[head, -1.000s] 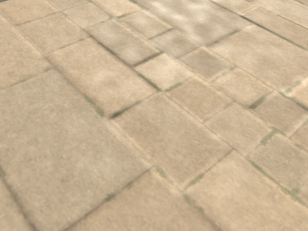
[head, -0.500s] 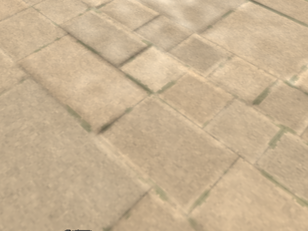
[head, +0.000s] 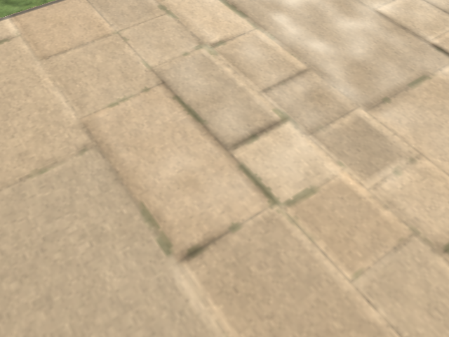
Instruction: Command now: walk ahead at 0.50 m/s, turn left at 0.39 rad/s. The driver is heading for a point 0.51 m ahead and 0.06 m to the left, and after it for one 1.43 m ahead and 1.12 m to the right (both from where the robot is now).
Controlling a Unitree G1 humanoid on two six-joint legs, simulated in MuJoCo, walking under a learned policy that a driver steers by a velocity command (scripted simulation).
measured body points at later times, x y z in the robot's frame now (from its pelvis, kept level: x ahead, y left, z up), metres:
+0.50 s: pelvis +0.24 +0.03 +0.00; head +0.28 +0.06 +0.45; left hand +0.34 +0.30 -0.12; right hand +0.31 -0.23 -0.13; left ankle +0.17 +0.07 -0.73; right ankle +0.40 -0.05 -0.70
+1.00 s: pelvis +0.24 +0.03 +0.00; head +0.27 +0.04 +0.45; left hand +0.31 +0.32 -0.13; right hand +0.32 -0.24 -0.12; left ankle +0.20 +0.12 -0.74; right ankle +0.39 -0.02 -0.72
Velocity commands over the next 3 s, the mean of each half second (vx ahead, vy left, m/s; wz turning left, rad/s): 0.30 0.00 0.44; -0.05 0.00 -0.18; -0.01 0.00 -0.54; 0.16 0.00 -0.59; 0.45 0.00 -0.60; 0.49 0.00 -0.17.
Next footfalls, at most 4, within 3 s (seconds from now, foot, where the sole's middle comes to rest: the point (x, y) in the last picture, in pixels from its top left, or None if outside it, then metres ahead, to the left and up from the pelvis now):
0.08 left None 0.21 0.08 -0.77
0.56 right None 0.43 0.00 -0.77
0.98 left None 0.24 0.12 -0.77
1.40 right None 0.24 -0.10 -0.77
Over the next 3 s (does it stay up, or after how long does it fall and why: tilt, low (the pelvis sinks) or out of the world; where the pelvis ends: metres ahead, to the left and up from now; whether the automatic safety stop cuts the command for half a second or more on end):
stays up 0.69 -0.41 -0.01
